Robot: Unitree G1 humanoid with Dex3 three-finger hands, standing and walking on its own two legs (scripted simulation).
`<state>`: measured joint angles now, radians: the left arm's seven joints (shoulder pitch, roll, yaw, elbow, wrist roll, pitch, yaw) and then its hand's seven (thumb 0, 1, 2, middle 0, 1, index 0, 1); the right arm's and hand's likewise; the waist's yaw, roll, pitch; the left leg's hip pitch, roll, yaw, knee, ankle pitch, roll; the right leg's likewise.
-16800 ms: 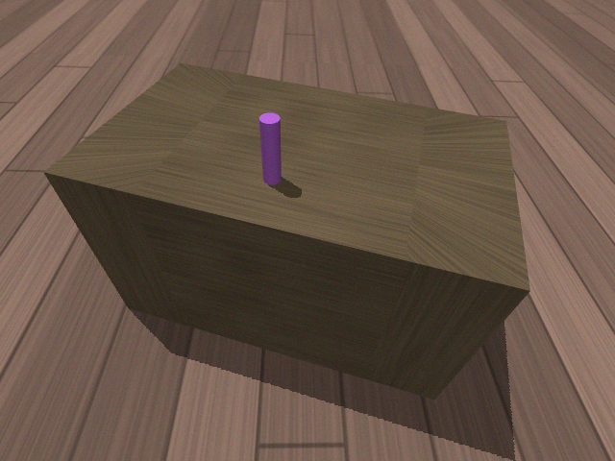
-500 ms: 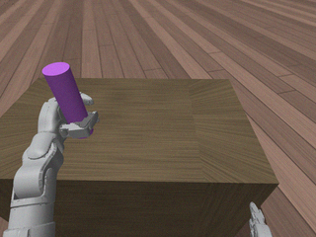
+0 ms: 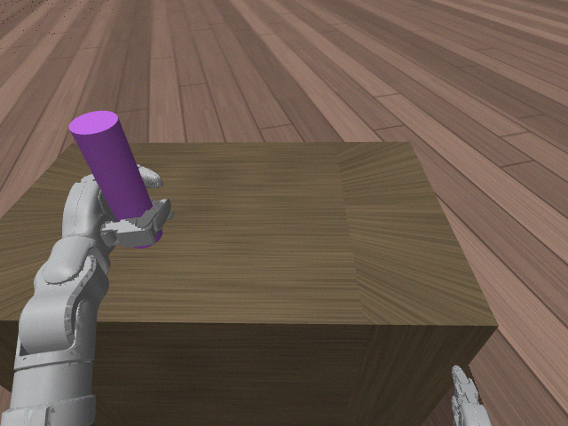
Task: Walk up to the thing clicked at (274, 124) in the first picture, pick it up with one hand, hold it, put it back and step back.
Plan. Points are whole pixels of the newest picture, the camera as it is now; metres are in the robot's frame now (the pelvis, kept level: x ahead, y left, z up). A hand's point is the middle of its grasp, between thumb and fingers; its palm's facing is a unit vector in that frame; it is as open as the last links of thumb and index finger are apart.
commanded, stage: hold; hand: left
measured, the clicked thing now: (123, 187) +0.34 +0.19 +0.24
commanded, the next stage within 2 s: crouch in 1.56 s
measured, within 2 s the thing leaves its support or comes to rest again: neither
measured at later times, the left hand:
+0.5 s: hand (145, 208) +0.35 +0.18 +0.20, palm faces +0.10 -0.99 +0.00, open 6.0 cm
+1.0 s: hand (151, 213) +0.35 +0.17 +0.19, palm faces +0.10 -1.00 -0.01, open 6.0 cm
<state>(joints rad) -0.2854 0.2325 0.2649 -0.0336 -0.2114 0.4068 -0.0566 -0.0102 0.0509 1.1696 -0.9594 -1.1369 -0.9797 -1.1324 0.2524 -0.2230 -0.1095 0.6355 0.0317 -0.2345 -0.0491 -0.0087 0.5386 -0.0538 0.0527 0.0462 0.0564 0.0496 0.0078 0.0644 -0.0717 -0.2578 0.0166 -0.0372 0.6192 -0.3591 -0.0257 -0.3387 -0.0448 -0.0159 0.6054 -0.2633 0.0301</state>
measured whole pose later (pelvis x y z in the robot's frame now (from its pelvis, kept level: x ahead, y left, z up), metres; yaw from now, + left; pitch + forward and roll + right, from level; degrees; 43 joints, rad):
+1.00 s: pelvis +0.01 +0.00 +0.00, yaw +0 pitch +0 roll +0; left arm -0.28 0.22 0.24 -0.01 -0.20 0.43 -0.06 -0.01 0.06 1.16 -0.95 -1.14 -0.97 -1.14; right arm 0.23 -0.22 -0.11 0.67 0.03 -0.24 -0.04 -0.01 0.54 -0.05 0.05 0.05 0.06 0.05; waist 0.01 0.07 -0.07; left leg -0.23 0.02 -0.03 0.57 -0.34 -0.02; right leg -0.31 -0.04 -0.02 0.56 -0.25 0.03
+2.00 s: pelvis +0.00 +0.00 +0.01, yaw +0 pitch +1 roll +0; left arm -0.38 0.24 0.25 0.26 -0.19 0.33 -0.06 -0.01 0.05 1.17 -0.95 -1.15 -0.97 -1.15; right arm 0.22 -0.19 -0.06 0.69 0.02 -0.27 -0.04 -0.01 0.57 -0.05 0.05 0.05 0.06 0.05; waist -0.01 0.04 -0.04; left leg -0.25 0.02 -0.03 0.56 -0.32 -0.03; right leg -0.34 -0.04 -0.01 0.55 -0.22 0.03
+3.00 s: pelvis +0.00 +0.01 -0.04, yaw -2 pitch +16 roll -2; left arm -0.80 0.44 0.38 1.03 -0.11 -0.25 -0.10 -0.01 0.05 1.18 -0.96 -1.15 -0.98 -1.14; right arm 0.32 -0.24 -0.04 0.24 -0.01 -0.10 -0.01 -0.01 0.53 -0.05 0.06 0.05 0.06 0.05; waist -0.15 0.00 -0.10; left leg -0.74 0.04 -0.03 0.93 -0.47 -0.02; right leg -0.81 -0.02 0.00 0.85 -0.33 0.03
